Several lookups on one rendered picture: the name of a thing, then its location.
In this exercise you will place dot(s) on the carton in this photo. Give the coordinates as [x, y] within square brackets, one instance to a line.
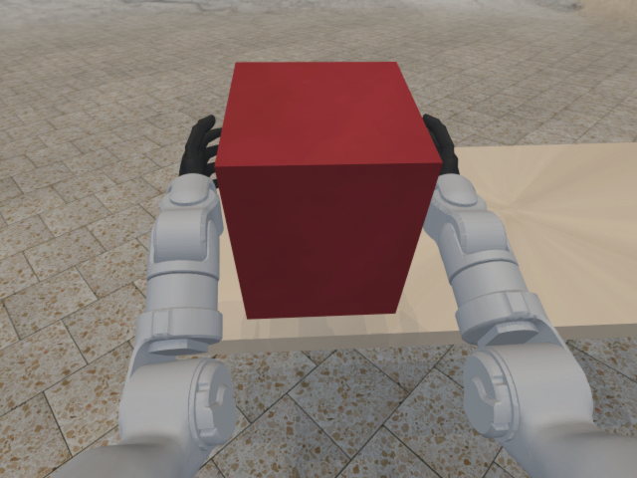
[326, 171]

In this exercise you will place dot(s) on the robot right forearm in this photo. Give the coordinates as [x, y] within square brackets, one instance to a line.
[495, 307]

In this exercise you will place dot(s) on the table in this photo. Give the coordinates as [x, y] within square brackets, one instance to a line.
[570, 214]

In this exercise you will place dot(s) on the robot left upper arm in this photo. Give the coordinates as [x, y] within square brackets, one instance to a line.
[172, 415]

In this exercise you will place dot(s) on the robot left forearm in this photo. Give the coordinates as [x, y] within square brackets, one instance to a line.
[181, 307]

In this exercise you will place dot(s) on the robot right upper arm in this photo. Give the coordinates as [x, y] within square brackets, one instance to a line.
[534, 400]

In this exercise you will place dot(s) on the left robot hand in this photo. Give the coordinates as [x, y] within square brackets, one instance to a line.
[196, 155]

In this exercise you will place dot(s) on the right robot hand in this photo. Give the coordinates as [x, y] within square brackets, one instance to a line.
[444, 145]

